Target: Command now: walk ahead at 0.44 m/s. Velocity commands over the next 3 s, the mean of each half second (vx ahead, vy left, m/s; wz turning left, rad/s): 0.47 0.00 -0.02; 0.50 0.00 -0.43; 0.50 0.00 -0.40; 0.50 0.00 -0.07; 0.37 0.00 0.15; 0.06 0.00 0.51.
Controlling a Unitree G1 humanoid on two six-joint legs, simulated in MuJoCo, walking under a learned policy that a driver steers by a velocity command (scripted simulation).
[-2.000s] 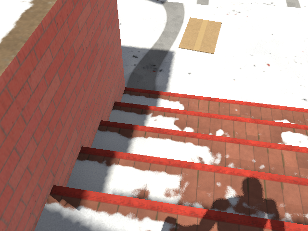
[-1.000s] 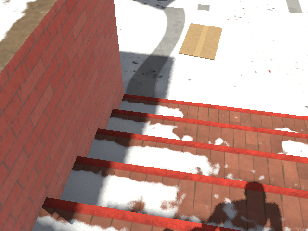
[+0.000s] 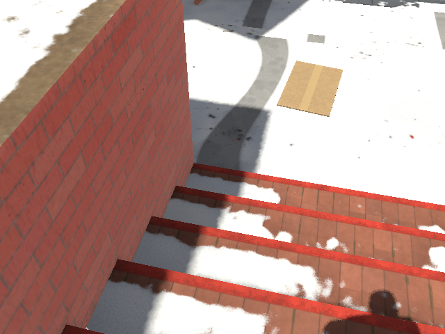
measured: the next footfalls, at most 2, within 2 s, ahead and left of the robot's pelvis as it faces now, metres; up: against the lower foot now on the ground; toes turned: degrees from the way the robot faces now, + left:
left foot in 0.34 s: +0.36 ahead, +0.18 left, -0.17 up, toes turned +5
right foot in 0.98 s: +0.68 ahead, -0.18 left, -0.35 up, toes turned -23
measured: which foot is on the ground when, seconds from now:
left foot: up 0.00-0.32, down 0.34-0.96, up 0.98-1.00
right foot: down 0.00-0.36, up 0.38-0.96, down 0.98-1.00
